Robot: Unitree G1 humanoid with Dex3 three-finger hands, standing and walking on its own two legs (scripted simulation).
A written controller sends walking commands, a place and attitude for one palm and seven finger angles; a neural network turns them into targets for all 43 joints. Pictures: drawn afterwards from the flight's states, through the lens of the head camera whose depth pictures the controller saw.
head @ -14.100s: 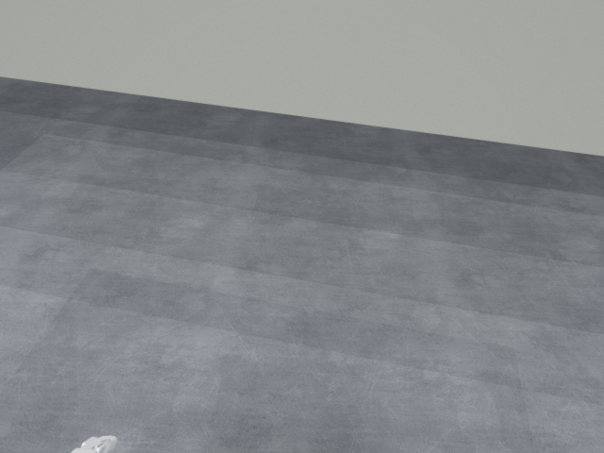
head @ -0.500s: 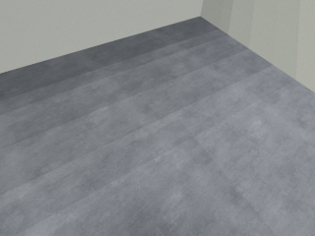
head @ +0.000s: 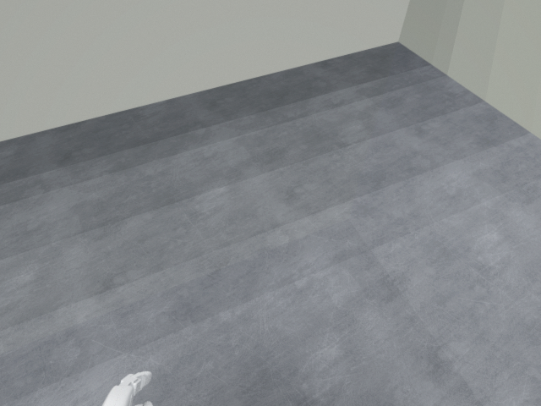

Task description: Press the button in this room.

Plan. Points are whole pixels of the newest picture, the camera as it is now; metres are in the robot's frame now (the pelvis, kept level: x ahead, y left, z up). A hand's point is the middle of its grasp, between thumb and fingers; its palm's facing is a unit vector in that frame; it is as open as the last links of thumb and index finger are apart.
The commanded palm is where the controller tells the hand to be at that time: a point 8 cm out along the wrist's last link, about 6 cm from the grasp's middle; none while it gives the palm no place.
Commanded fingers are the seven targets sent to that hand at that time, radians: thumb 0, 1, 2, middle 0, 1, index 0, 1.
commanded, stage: turn or walk to find it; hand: left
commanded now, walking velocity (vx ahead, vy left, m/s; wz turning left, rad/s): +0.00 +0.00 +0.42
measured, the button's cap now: out of the picture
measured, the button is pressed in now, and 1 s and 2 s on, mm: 0 0 0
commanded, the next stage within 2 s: stand and wait in 1.84 s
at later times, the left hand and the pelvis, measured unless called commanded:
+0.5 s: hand out of the picture -0.06 +0.22 -0.18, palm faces +0.31 -0.92 -0.24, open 7.4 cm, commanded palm none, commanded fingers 0.00 0.90 0.90 -0.20 -0.30 -0.20 -0.30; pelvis -0.02 +0.02 -0.01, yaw +15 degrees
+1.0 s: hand out of the picture +0.00 +0.23 -0.14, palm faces +0.43 -0.86 -0.27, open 7.4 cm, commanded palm none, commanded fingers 0.00 0.90 0.90 -0.20 -0.30 -0.20 -0.30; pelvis -0.03 -0.01 +0.00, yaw +26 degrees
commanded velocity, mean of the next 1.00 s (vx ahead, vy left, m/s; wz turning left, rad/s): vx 0.00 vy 0.00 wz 0.42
